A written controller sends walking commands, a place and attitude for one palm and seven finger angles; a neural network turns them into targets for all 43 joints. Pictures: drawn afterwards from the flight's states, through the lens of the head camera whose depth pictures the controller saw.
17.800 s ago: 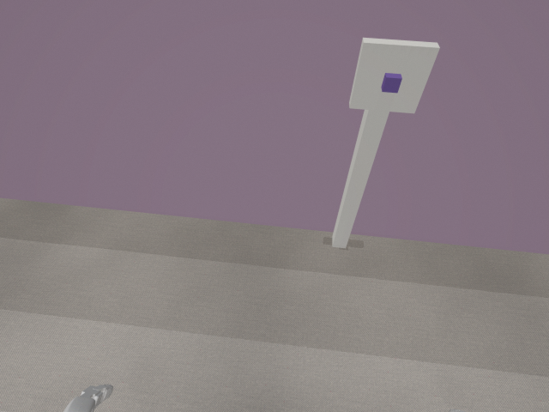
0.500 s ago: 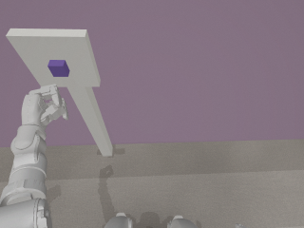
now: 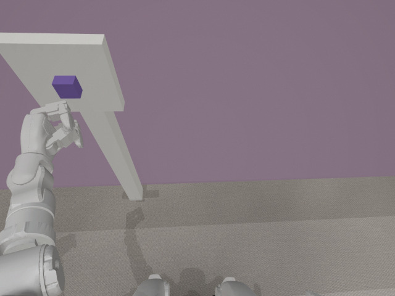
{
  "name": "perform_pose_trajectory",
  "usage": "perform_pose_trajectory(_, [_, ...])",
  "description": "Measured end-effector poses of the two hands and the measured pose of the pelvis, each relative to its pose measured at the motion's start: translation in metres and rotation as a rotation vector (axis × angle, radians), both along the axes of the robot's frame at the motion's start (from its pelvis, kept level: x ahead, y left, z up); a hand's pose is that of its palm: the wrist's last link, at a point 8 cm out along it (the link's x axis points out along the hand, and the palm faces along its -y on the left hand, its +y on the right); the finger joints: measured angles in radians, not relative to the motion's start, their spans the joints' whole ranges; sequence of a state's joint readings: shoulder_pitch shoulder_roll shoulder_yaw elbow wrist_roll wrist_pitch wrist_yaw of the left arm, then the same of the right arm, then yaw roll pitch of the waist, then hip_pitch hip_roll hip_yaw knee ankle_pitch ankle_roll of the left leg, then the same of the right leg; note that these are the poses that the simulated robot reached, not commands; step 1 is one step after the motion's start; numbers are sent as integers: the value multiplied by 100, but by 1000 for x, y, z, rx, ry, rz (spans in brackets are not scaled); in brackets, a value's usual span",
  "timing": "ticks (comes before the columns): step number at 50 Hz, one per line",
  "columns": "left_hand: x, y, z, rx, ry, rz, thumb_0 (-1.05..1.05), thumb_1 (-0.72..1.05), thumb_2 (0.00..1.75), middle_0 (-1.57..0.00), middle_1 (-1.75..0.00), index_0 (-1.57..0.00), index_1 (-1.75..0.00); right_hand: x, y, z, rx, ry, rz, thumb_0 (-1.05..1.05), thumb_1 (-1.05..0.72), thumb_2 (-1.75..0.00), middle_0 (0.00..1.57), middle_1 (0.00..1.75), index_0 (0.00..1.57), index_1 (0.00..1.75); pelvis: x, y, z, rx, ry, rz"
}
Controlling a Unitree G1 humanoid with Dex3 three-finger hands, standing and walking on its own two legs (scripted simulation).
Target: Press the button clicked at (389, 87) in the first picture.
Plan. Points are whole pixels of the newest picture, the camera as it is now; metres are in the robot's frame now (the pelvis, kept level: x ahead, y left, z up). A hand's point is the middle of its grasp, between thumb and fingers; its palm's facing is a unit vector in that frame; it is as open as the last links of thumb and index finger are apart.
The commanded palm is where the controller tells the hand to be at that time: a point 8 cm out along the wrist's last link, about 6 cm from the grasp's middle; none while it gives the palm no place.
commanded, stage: press the button with the knuckle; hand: left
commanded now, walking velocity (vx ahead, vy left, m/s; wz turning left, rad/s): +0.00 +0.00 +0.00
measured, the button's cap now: (68, 86) +0.51 +0.26 +0.10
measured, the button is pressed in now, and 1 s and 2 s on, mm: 0 9 0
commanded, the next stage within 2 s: hold the button down briefly in 0.94 s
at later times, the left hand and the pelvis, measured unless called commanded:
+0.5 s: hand (82, 118) +0.46 +0.23 +0.06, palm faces +0.06 -1.00 -0.01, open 3.2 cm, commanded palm +0.43 +0.28 +0.07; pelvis -0.01 +0.00 -0.01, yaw -1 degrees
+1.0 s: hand (81, 112) +0.47 +0.24 +0.06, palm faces +0.04 -1.00 -0.02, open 3.6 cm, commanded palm +0.48 +0.29 +0.07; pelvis -0.03 +0.00 -0.02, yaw +0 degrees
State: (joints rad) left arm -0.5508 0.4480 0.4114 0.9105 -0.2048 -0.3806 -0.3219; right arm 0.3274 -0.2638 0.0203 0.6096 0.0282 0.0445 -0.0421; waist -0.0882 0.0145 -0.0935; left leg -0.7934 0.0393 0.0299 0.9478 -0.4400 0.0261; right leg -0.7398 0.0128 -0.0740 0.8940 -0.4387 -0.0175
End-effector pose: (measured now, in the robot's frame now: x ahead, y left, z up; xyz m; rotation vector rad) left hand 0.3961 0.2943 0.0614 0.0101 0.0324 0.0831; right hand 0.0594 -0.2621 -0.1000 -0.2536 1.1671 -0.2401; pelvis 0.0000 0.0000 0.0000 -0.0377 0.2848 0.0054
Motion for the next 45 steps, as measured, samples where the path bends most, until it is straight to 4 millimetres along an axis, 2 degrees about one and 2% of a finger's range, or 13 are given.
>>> perform_pose_trajectory(4, [6,1,2,-1,-13,-8,2,90,90,-130,-150,-130,-150,-6,-1,-1,-11,24,-7,0,-90,-90,20,30,20,30,0,1,-1,-4,6,4])
perform_pose_trajectory(9, [14,-7,7,-1,-24,-39,2,91,90,-130,-150,-130,-150,-10,-1,-2,-13,34,-16,0,-90,-90,20,30,20,30,0,3,-2,-5,12,3])
perform_pose_trajectory(19, [31,-10,1,0,1,-12,2,90,90,-130,-150,-130,-150,-21,2,-3,-13,46,-29,0,-90,-90,20,30,20,30,-4,5,-4,-4,25,-6])
perform_pose_trajectory(45, [51,-3,1,3,-3,-31,2,90,90,-130,-150,-152,-150,-71,-3,-6,-56,153,-46,0,-90,-90,20,30,20,30,-22,3,-15,-25,63,10])
